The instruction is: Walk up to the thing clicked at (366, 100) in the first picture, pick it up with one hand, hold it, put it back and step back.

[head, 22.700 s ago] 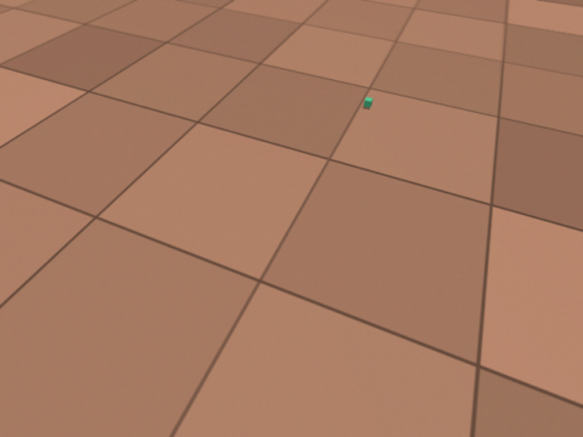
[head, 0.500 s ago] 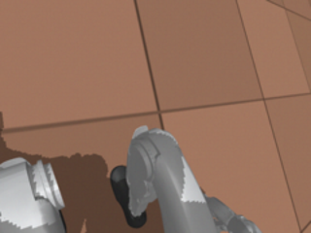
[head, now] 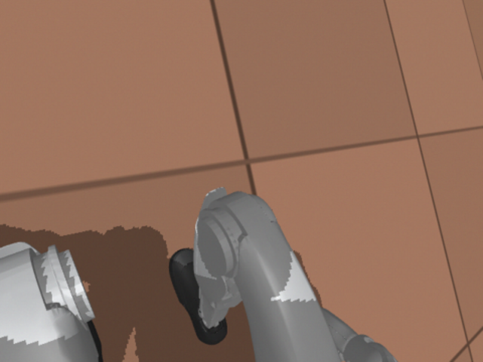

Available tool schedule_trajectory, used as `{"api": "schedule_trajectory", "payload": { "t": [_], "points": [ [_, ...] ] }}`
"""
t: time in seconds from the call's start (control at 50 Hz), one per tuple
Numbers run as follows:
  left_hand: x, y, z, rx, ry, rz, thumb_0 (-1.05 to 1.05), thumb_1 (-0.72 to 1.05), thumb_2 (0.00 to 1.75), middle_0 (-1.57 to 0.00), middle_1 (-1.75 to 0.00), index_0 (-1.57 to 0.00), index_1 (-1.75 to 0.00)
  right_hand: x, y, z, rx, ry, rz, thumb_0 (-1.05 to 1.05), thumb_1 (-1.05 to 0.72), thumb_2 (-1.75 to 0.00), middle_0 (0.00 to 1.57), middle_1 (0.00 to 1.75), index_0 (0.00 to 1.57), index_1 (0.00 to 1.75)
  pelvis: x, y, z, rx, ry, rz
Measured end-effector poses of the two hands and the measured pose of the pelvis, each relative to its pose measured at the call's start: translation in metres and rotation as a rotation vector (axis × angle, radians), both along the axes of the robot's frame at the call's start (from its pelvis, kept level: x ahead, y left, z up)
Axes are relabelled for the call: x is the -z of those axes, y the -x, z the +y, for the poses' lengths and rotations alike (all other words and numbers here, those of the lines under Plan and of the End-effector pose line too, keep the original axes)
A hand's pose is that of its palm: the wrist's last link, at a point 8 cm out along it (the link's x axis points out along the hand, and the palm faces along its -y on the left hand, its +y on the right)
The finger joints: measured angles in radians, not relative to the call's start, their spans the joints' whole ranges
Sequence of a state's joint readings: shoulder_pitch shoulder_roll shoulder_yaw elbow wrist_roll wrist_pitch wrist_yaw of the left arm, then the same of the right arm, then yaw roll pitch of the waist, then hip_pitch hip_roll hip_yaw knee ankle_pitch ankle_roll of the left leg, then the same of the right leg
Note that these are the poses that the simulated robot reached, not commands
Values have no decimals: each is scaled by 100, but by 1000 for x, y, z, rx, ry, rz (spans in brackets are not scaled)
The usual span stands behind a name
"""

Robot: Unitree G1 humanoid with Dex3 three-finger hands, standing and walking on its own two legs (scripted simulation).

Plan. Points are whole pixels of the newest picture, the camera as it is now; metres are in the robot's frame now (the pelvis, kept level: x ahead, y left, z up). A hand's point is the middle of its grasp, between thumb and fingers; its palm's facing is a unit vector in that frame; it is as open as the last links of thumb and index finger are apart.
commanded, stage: close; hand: left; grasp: from above
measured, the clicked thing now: out of the picture +0.42 +0.35 -0.28
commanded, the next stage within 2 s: settle in 1.58 s
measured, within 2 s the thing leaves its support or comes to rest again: leaves its support in 1.96 s
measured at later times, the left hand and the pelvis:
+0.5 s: hand out of the picture +0.42 +0.36 -0.26, palm faces -0.44 -0.12 -0.89, open 10.4 cm; pelvis +0.00 +0.00 +0.00, yaw +0 degrees
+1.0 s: hand out of the picture +0.39 +0.32 -0.25, palm faces -0.46 -0.09 -0.88, open 8.1 cm; pelvis -0.01 +0.00 +0.00, yaw +0 degrees
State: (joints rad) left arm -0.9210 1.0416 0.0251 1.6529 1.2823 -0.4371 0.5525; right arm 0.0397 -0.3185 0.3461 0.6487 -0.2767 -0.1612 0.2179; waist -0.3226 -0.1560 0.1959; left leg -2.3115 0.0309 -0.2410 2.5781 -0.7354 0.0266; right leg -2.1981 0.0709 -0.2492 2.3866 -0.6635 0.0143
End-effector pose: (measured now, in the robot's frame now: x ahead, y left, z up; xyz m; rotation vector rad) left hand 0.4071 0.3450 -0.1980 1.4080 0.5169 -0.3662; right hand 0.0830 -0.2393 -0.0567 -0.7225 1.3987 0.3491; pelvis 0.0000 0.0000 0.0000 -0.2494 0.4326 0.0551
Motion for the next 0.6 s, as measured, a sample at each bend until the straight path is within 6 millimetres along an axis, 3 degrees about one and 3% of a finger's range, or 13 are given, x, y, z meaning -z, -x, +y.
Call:
{"api": "schedule_trajectory", "payload": {
  "t": [0.14, 0.24, 0.38, 0.5, 0.6],
  "points": [
    [-2, 7, -23, 112, 21, -109, 0, -4, 63, -36, -75, -42, -72, -8, -5, 0, -35, 39, -28, 0, -90, -89, 20, 30, 21, 30, 0, 4, 3, 7, 10, -9],
    [0, 7, -28, 114, -33, -175, 0, 0, 60, -41, -70, -45, -66, -17, -12, -4, -38, 65, -66, 0, -89, -89, 20, 30, 21, 30, -1, 6, 6, 11, 14, 5],
    [3, -4, -15, -17, -92, -164, 0, 2, 53, -47, -63, -50, -59, -22, -19, -8, -30, 51, -77, 0, -89, -89, 20, 30, 21, 30, -1, 3, 8, 3, 13, 42],
    [1, -18, 12, -169, -111, -80, 0, 8, 48, -53, -57, -56, -54, -19, -20, -12, 4, 38, -85, 0, -89, -89, 20, 30, 20, 30, 2, -3, 5, -6, 9, 57],
    [-4, -24, 16, -142, -99, -19, 0, 13, 44, -56, -57, -57, -54, -8, -10, -12, 31, 14, -32, 0, -90, -89, 20, 30, 20, 30, 0, -5, 3, -10, 4, 56]
  ]
}}
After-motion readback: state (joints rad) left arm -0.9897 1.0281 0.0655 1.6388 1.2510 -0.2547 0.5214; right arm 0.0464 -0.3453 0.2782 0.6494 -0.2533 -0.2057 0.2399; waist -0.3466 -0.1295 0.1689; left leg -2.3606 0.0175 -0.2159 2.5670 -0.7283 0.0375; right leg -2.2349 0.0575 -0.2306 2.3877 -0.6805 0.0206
